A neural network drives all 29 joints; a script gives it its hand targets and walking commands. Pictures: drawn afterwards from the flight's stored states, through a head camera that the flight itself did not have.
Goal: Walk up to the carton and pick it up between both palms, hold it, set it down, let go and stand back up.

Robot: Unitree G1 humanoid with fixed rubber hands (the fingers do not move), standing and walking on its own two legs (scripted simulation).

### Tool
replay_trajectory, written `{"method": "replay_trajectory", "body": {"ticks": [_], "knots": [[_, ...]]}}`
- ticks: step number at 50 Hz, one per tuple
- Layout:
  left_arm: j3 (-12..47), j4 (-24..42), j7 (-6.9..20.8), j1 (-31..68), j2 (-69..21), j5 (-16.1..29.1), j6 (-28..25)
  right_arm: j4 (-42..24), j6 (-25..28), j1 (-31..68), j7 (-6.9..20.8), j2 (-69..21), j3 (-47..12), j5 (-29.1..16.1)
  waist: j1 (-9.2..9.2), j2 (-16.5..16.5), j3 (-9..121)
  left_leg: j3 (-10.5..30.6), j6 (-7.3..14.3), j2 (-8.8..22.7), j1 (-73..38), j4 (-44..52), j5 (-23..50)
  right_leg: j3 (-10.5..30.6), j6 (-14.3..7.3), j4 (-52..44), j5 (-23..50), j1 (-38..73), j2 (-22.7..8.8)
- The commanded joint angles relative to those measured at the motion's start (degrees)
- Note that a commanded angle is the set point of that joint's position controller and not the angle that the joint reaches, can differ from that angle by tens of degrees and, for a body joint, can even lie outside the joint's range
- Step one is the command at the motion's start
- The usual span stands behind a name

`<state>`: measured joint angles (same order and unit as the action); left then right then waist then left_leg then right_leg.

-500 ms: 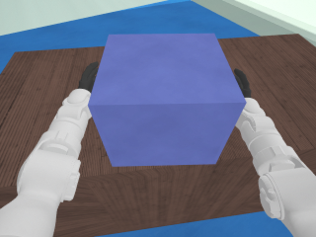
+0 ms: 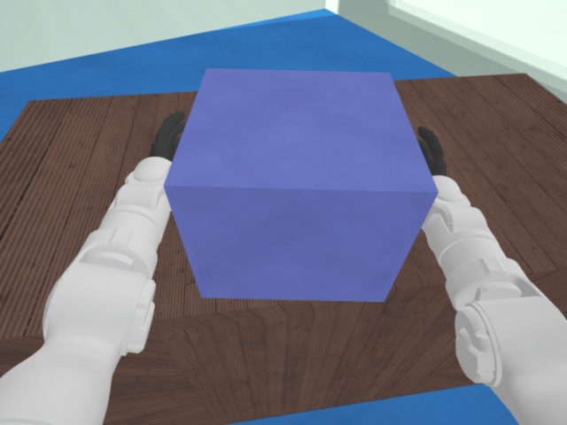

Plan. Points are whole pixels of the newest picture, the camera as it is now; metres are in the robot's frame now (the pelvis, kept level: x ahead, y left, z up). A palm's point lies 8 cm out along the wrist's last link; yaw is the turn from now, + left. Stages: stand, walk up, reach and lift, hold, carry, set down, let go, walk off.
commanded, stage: reach and lift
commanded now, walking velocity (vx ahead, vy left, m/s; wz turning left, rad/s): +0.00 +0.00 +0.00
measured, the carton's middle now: (295, 185) +0.45 -0.03 +0.11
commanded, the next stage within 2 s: none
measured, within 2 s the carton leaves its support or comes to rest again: leaves its support in 0.90 s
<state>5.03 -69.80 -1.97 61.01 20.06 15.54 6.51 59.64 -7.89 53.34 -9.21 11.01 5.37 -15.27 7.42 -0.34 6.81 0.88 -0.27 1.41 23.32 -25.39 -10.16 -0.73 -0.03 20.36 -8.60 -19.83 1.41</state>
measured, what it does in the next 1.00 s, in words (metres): stands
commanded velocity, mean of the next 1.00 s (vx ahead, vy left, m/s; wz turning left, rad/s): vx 0.00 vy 0.00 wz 0.00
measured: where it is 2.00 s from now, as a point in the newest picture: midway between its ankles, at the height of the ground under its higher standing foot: outside the picture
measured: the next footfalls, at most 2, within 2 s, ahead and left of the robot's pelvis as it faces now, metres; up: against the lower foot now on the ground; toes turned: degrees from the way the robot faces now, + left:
none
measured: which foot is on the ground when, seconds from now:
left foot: down 0.00-1.00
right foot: down 0.00-1.00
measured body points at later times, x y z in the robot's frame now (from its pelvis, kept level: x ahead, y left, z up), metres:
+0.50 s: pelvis +0.00 +0.00 +0.00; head +0.02 +0.02 +0.45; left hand +0.48 +0.16 +0.15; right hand +0.42 -0.22 +0.14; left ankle +0.02 +0.12 -0.74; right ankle +0.01 -0.12 -0.74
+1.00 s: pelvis +0.01 +0.00 +0.01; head +0.01 +0.02 +0.46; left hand +0.48 +0.15 +0.17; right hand +0.42 -0.22 +0.15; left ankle +0.02 +0.12 -0.74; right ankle +0.01 -0.12 -0.74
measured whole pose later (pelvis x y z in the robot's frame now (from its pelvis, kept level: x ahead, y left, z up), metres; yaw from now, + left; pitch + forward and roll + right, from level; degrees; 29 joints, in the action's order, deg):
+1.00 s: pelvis +0.01 +0.00 +0.01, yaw -1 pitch +4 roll -1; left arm -3.6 -64.1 -0.6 56.3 16.9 4.8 4.3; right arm 56.1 -2.5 48.5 -5.4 9.3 10.2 -6.9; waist 5.9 -1.4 5.0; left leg 0.0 -0.3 1.2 15.4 -20.4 -9.2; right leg -0.1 -0.1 16.6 -7.7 -13.0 1.0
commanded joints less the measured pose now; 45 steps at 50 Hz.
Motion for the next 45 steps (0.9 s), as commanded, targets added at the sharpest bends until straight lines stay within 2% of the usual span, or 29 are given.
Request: {"method": "replay_trajectory", "body": {"ticks": [1,25,31,36,40,45], "knots": [[-0.47,11.71,0.73,33.3,3.28,0.02,-4.09,-11.51,3.81,30.65,0.15,6.98,0.81,0.98,0.95,5.18,34.45,0.49,-3.05,-0.87,-23.13,-1.75,17.79,-2.77,0.96,-0.71,18.45,2.53,0.93],[-1.96,12.33,1.68,34.57,-0.26,-1.94,-5.45,-13.37,3.71,30.96,-0.28,1.68,2.3,4.2,1.04,4.56,34.26,0.16,-2.44,-1.3,-22.76,-0.66,16.3,-2.57,0.95,-1.7,18.42,3.6,0.05],[-2.94,13.7,2.08,34.16,-1.77,-3.32,-5.46,-14.24,4.08,30.49,0.13,0.17,2.7,5.26,0.87,4.62,34.18,0.08,-2.59,-1.35,-23.79,-0.27,17.3,-2.67,0.91,-2.07,19.07,4.64,-0.05],[-3.45,17.53,2.58,34.89,-4.82,-4.86,-6.19,-16.22,5.96,30.49,0.87,-2.43,2.15,6.29,0.8,4.93,36.23,-0.02,-3.07,-1.52,-25.74,-0.42,20.56,-2.72,0.95,-1.96,22.12,6.82,0.18],[-4.54,19.41,2.98,34.19,-7.81,-7.15,-6.67,-16.35,7.91,30.12,2.14,-4.35,1.6,7.23,-0.02,4.99,35.35,-0.47,-3.29,-1.51,-26.56,0.22,22.31,-2.46,0.94,-2.08,22.91,9.02,0.34],[-5.88,19.58,3.12,31.64,-11.01,-10.06,-6.57,-16.23,9.52,30.45,3.75,-6.69,1.02,8.54,-1.6,3.71,31.24,-1.64,-2.74,-1.48,-25.0,2.73,20.54,-2.0,1.09,-2.94,21.1,12.57,0.02]]}}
